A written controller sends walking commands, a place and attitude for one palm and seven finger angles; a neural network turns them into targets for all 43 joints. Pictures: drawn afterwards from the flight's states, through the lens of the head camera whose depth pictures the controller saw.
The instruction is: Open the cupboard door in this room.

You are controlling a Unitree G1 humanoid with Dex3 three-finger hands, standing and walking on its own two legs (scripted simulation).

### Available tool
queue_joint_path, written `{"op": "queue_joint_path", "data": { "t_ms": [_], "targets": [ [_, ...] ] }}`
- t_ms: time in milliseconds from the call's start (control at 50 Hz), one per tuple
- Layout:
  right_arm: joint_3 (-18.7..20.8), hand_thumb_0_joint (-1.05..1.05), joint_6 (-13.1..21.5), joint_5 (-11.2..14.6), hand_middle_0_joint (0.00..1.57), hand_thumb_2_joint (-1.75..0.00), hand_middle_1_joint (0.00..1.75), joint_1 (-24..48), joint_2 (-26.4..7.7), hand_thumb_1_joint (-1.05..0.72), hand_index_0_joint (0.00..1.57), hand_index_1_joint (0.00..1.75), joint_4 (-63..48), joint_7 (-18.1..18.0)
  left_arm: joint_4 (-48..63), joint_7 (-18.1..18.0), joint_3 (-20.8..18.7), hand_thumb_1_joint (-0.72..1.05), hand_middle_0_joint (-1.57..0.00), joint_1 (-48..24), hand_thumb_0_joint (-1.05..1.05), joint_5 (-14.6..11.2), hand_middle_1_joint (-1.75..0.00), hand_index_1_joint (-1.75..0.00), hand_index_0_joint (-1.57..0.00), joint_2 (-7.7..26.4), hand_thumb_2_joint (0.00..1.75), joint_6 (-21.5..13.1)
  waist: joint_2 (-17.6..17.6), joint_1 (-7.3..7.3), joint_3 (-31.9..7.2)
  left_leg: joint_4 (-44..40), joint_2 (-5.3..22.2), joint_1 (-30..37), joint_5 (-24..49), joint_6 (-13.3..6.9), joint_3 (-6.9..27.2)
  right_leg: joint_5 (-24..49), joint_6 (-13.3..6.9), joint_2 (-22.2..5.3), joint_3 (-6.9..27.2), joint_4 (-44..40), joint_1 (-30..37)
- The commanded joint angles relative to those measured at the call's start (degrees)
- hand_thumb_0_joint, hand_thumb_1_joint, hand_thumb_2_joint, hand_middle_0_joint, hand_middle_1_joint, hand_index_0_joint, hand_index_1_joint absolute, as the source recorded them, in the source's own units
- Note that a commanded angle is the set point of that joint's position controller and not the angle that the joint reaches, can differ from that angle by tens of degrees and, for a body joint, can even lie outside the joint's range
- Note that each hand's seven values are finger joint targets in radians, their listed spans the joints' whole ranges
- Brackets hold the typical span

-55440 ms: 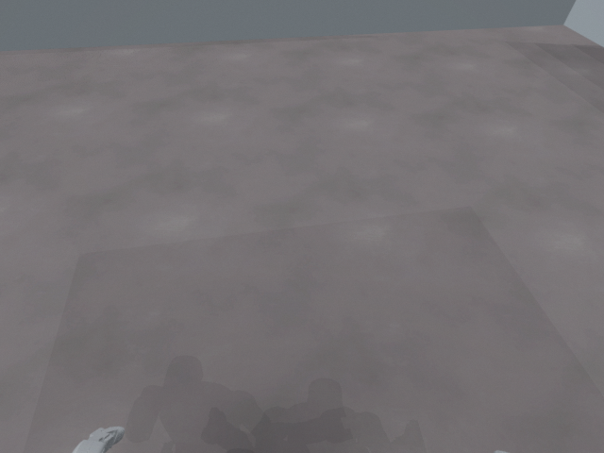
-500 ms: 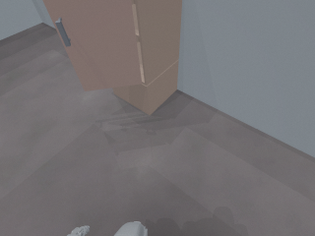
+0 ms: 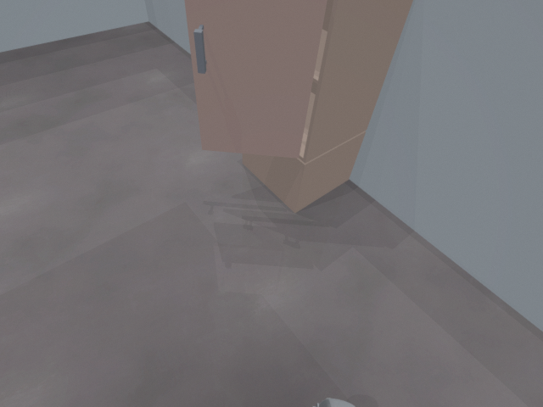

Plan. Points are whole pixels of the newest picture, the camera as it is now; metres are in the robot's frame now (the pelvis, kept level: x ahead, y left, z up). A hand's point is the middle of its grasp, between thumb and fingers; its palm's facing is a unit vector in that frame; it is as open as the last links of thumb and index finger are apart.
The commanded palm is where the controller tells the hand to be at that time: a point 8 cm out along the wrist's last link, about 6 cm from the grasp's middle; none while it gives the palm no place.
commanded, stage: take the last steps up to it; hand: left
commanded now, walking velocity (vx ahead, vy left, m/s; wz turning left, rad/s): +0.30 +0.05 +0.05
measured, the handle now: (201, 49) +1.04 +0.29 +0.01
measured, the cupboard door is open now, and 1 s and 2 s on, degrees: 48 48 48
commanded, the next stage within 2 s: come to a stop and stand still in 1.30 s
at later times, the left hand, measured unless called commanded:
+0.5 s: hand out of the picture +0.15 +0.15 -0.16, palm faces +0.10 -0.97 -0.21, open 7.2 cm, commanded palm none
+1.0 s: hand (153, 301) +0.33 +0.26 -0.18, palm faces +0.09 -0.98 -0.17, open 7.4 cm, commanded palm none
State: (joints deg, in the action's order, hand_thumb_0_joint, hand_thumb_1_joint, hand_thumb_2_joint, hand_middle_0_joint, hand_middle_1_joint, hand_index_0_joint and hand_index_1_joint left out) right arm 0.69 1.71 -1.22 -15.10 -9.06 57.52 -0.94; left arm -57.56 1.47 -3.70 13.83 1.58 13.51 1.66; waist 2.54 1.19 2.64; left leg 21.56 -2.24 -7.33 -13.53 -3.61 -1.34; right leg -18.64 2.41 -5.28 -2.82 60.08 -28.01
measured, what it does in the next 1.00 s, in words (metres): walks ahead: right foot, then left foot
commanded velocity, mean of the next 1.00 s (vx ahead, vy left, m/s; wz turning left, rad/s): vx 0.30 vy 0.04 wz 0.00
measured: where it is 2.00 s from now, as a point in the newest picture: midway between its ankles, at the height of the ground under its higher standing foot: (258, 345)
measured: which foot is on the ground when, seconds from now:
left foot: down 0.00-0.26, up 0.28-0.72, down 0.74-1.00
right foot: up 0.00-0.22, down 0.24-0.74, up 0.76-1.00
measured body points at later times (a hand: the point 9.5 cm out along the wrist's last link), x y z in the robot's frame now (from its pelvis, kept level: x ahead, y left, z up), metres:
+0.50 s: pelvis +0.13 -0.04 +0.00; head +0.16 -0.04 +0.45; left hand +0.14 +0.20 -0.15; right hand +0.14 -0.27 -0.16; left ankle +0.18 +0.11 -0.68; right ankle +0.10 -0.12 -0.75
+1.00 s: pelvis +0.30 +0.07 +0.00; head +0.32 +0.09 +0.45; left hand +0.32 +0.31 -0.16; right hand +0.36 -0.17 -0.14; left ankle +0.32 +0.13 -0.75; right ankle +0.33 -0.06 -0.66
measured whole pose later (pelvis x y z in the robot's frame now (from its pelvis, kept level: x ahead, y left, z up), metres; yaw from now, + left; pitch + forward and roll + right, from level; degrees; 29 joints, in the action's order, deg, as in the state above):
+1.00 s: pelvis +0.30 +0.07 +0.00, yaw +0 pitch -1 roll +1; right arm 2.3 4.4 -1.1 -13.2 -9.4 58.7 -1.7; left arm -59.8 0.5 -4.3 13.9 1.5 10.5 -0.4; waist 2.8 1.3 3.0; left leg 20.8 -2.2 -10.6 -9.9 -5.2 -10.2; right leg -12.6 0.9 -5.7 -1.9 64.7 -32.7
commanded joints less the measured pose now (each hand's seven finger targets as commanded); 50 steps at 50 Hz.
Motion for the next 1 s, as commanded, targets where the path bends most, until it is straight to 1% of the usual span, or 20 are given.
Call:
{"op": "queue_joint_path", "data": {
  "t_ms": [0, 100, 180, 200, 220, 240, 260, 300, 360, 400, 600, 640, 680, 700, 720, 740, 760, 800, 840, 980],
  "targets": [
    [2.47, 0.00, 1.46, 0.16, 0.20, -0.90, 0.30, -6.94, -9.14, -0.90, 0.20, 0.30, -0.11, -0.50, 5.43, -0.04, 0.45, 0.90, -0.20, -5.37, 0.00, 0.05, -0.30, -0.30, -0.20, 1.86, 0.90, -2.25, -8.00, -2.43, 1.82, -12.14, 14.57, 2.75, 2.99, -7.89, 12.36, 2.29, 0.08, -0.79, -0.07, -7.03, -5.90],
    [2.55, 0.00, 1.45, -0.26, 0.20, -0.90, 0.30, -9.11, -9.23, -0.90, 0.20, 0.30, 1.90, -0.30, 6.89, 0.06, 0.85, 0.90, -0.20, -9.54, 0.00, -0.20, -0.30, -0.30, -0.20, 1.10, 0.90, -2.75, -8.18, -3.25, 3.49, -11.67, 15.71, -0.63, 0.02, -8.47, 12.71, 1.09, -0.51, 0.39, -1.30, -19.10, 1.43],
    [2.29, 0.00, 1.35, -0.07, 0.20, -0.90, 0.30, -7.89, -8.10, -0.90, 0.20, 0.30, 3.20, -0.38, 4.06, -0.09, -0.16, 0.90, -0.20, -2.04, 0.00, -0.19, -0.30, -0.30, -0.20, 1.97, 0.90, -3.46, -4.50, 0.79, 1.68, -2.64, 11.90, -7.98, -0.92, -4.86, 9.08, 5.30, -1.56, 2.73, -2.16, -30.55, 19.27],
    [2.12, 0.00, 1.56, 0.33, 0.20, -0.90, 0.30, -7.42, -7.03, -0.90, 0.20, 0.30, 3.02, -0.24, 2.15, -0.35, -0.88, 0.90, -0.20, 4.04, 0.00, -0.11, -0.30, -0.30, -0.20, 4.08, 0.90, -4.06, -0.71, 3.32, -1.07, 6.36, 7.90, -13.40, -2.12, -2.67, 5.58, 3.45, -2.92, 0.00, 2.44, -34.37, 29.55],
    [1.79, 0.00, 1.92, 0.85, 0.20, -0.90, 0.30, -7.91, -4.43, -0.90, 0.20, 0.30, 1.92, 0.16, 0.05, -0.88, -1.96, 0.90, -0.20, 11.24, 0.00, 0.14, -0.30, -0.30, -0.20, 8.67, 0.90, -4.68, 10.33, 5.58, -4.36, 20.73, 1.51, -24.36, -10.25, 0.47, -0.61, -2.28, -7.68, -12.58, 18.80, -40.47, 40.51],
    [2.22, 0.00, 1.43, 0.63, 0.20, -0.90, 0.30, -5.99, -5.61, -0.90, 0.20, 0.30, 0.15, 0.53, -0.83, -1.47, -2.51, 0.90, -0.20, 15.22, 0.00, -0.24, -0.30, -0.30, -0.20, 11.82, 0.90, -4.43, 14.63, 6.40, -4.15, 34.42, 0.28, -29.79, -22.04, 1.42, -1.26, -8.04, -12.33, -22.57, 31.21, -48.67, 39.35],
    [2.92, 0.00, 1.17, 0.26, 0.20, -0.90, 0.30, -4.16, -7.09, -0.90, 0.20, 0.30, 0.28, 0.78, -0.01, -1.91, -2.17, 0.90, -0.20, 12.48, 0.00, -0.65, -0.30, -0.30, -0.20, 9.81, 0.90, -4.35, 8.83, 5.22, -0.12, 40.73, 3.92, -31.36, -17.99, 1.56, 2.10, -15.34, -13.77, -21.84, 30.64, -51.30, 32.54],
    [3.04, 0.00, 0.58, 0.00, 0.20, -0.90, 0.30, -2.40, -5.10, -0.90, 0.20, 0.30, 1.62, 1.09, 1.20, -2.09, -0.51, 0.90, -0.20, 5.77, 0.00, -0.78, -0.30, -0.30, -0.20, 3.99, 0.90, -4.92, 5.82, 1.40, 5.14, 43.09, 6.85, -29.92, -6.29, 2.52, 3.61, -8.36, -10.65, -16.79, 21.38, -52.39, 22.17],
    [2.51, 0.00, -0.41, -0.22, 0.20, -0.90, 0.30, -5.16, -1.81, -0.90, 0.20, 0.30, 3.55, 1.61, 0.36, -2.01, 0.43, 0.90, -0.20, 5.64, 0.00, -1.00, -0.30, -0.30, -0.20, 0.34, 0.90, -6.20, 2.73, -0.94, 3.08, 39.68, 7.83, -25.58, 0.63, 4.53, 1.23, 11.04, -8.30, -11.71, 7.43, -51.83, 19.61],
    [2.61, 0.00, -0.76, -0.25, 0.20, -0.90, 0.30, -4.43, -1.31, -0.90, 0.20, 0.30, 3.09, 1.70, -0.64, -2.10, 0.21, 0.90, -0.20, 7.35, 0.00, -0.85, -0.30, -0.30, -0.20, -0.14, 0.90, -6.85, 2.89, -0.98, 1.12, 36.26, 8.13, -26.29, 1.75, 5.65, -0.04, 21.31, -8.71, -11.25, 4.25, -50.46, 22.88],
    [2.41, 0.00, 0.10, 0.17, 0.20, -0.90, 0.30, 10.60, -2.51, -0.90, 0.20, 0.30, -2.75, 3.24, -5.64, -2.33, 0.29, 0.90, -0.20, 11.72, 0.00, -0.20, -0.30, -0.30, -0.20, 3.51, 0.90, -6.62, 6.52, 1.51, 4.27, 17.14, 6.50, -23.89, 2.21, 4.81, -3.49, 25.22, -9.52, -12.93, 2.77, -47.61, 26.30],
    [2.61, 0.00, 0.56, 0.14, 0.20, -0.90, 0.30, 10.09, -3.20, -0.90, 0.20, 0.30, -2.78, 3.13, -5.99, -2.37, -0.03, 0.90, -0.20, 11.29, 0.00, -0.03, -0.30, -0.30, -0.20, 4.15, 0.90, -6.16, 5.94, 0.60, 4.34, 13.09, 5.42, -17.51, 1.11, 3.81, -4.18, 23.92, -8.76, -13.35, 2.67, -44.74, 23.84],
    [3.18, 0.00, 1.25, -0.36, 0.20, -0.90, 0.30, -0.13, -5.71, -0.90, 0.20, 0.30, 0.32, 2.27, -5.62, -2.28, -0.25, 0.90, -0.20, 9.59, 0.00, -0.35, -0.30, -0.30, -0.20, 3.72, 0.90, -5.78, 1.24, -4.60, 0.28, 6.40, 2.77, -0.61, 3.06, 2.72, -5.60, 26.41, -6.66, -8.92, -1.72, -31.89, 17.57],
    [4.25, 0.00, 1.66, -0.82, 0.20, -0.90, 0.30, -7.98, -10.41, -0.90, 0.20, 0.30, 2.21, 1.56, -5.03, -1.92, 0.10, 0.90, -0.20, 11.14, 0.00, -0.61, -0.30, -0.30, -0.20, 1.84, 0.90, -5.58, -7.48, -7.24, -6.30, 5.50, 9.95, 12.25, 2.88, 0.33, 2.32, 16.12, -4.46, -4.46, -4.45, -18.62, 9.70],
    [5.54, 0.00, 1.73, -1.12, 0.20, -0.90, 0.30, -14.34, -15.81, -0.90, 0.20, 0.30, 3.24, 0.70, -3.70, -1.59, 0.76, 0.90, -0.20, 12.89, 0.00, -1.08, -0.30, -0.30, -0.20, -1.18, 0.90, -5.50, -20.18, -8.17, -12.37, -0.50, 23.87, 20.94, 3.55, -5.44, 22.47, -12.97, -2.15, 3.30, -6.93, -0.86, -1.73],
    [5.46, 0.00, 1.06, -0.41, 0.20, -0.90, 0.30, -15.52, -16.84, -0.90, 0.20, 0.30, 3.23, -0.04, -1.62, -1.83, 0.97, 0.90, -0.20, 8.94, 0.00, -0.80, -0.30, -0.30, -0.20, -0.47, 0.90, -5.17, -16.73, -8.64, -11.55, -4.60, 26.70, 17.95, 2.86, -8.09, 26.57, -15.35, -3.30, 2.61, -0.24, 9.41, -5.19],
    [4.94, 0.00, 0.97, -0.48, 0.20, -0.90, 0.30, -10.63, -15.24, -0.90, 0.20, 0.30, 1.98, -0.02, -0.98, -1.93, 0.51, 0.90, -0.20, 7.47, 0.00, -0.59, -0.30, -0.30, -0.20, -0.64, 0.90, -5.23, -11.22, -6.49, -7.69, -6.91, 26.87, 10.20, -4.18, -8.84, 23.85, -12.82, -4.04, 0.56, 1.01, 13.83, -6.67],
    [3.36, 0.00, 1.66, -0.23, 0.20, -0.90, 0.30, -2.47, -9.36, -0.90, 0.20, 0.30, -0.56, -0.24, -1.93, -1.44, 0.20, 0.90, -0.20, 5.56, 0.00, -0.17, -0.30, -0.30, -0.20, -1.24, 0.90, -4.43, -8.89, -3.13, -0.82, -9.96, 22.31, -2.34, -5.09, -5.62, 16.51, -3.19, -3.31, -2.38, 2.89, 13.89, -6.10],
    [2.57, 0.00, 2.61, -0.06, 0.20, -0.90, 0.30, -1.52, -7.10, -0.90, 0.20, 0.30, -0.38, -0.46, -3.02, -1.00, 0.18, 0.90, -0.20, 8.41, 0.00, 0.18, -0.30, -0.30, -0.20, -2.38, 0.90, -3.60, -9.03, -0.83, 0.16, -11.43, 19.26, -5.63, 0.49, -3.17, 9.49, 1.56, -2.50, -2.64, 3.03, 11.04, -3.67],
    [2.52, 0.00, 3.35, 0.05, 0.20, -0.90, 0.30, -5.52, -5.75, -0.90, 0.20, 0.30, 0.80, -0.71, 0.23, -0.72, -0.65, 0.90, -0.20, 2.93, 0.00, 0.00, -0.30, -0.30, -0.20, -1.59, 0.90, -2.10, -3.62, -0.24, 0.83, -14.69, 18.60, -1.26, 6.53, -4.54, 5.35, 10.00, -1.40, -2.16, 4.08, 2.31, -8.89]
  ]
}}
